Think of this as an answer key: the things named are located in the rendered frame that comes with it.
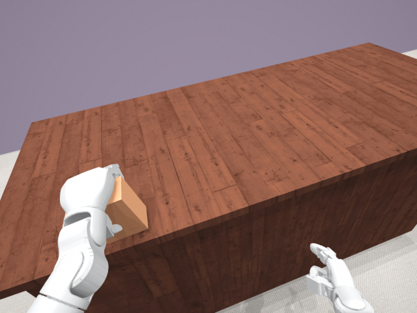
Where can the table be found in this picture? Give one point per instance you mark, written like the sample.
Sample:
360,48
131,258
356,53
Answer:
239,175

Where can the sponge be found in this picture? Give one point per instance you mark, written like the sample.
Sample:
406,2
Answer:
127,210

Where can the robot right forearm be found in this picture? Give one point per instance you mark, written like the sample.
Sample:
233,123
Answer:
347,299

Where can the robot left forearm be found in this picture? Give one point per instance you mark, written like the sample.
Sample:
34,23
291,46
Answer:
81,268

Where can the right robot hand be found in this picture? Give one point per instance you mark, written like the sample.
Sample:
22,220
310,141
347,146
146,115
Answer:
337,273

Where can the left robot hand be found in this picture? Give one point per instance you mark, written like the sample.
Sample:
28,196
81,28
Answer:
92,188

